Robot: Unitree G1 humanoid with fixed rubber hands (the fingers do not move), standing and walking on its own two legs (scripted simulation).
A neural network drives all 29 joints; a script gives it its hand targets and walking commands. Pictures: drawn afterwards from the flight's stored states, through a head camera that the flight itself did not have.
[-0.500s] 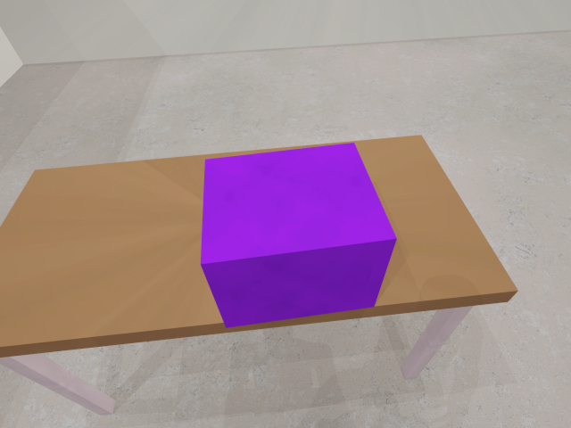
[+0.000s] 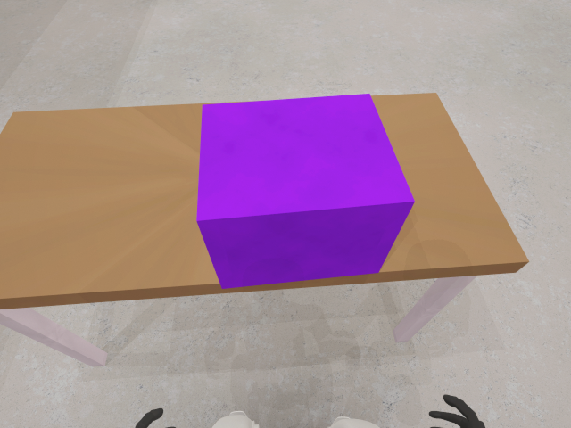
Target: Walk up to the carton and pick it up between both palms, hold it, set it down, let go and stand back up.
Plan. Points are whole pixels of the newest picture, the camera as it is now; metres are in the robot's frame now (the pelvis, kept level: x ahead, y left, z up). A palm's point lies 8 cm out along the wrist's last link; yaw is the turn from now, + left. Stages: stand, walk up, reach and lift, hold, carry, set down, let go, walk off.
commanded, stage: reach and lift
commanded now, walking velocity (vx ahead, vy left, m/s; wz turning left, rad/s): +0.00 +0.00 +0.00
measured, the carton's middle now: (294, 192) +0.47 +0.00 +0.01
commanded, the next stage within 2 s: none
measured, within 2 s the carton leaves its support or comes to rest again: neither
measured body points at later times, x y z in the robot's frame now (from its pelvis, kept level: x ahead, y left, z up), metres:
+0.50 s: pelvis -0.02 +0.03 +0.00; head +0.05 +0.04 +0.45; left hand +0.15 +0.25 -0.10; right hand +0.15 -0.21 -0.10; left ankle +0.03 +0.13 -0.71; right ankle -0.01 -0.07 -0.71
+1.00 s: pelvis -0.03 +0.00 +0.02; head +0.00 +0.02 +0.47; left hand +0.12 +0.22 -0.08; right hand +0.10 -0.20 -0.07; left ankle +0.03 +0.13 -0.71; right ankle -0.01 -0.07 -0.71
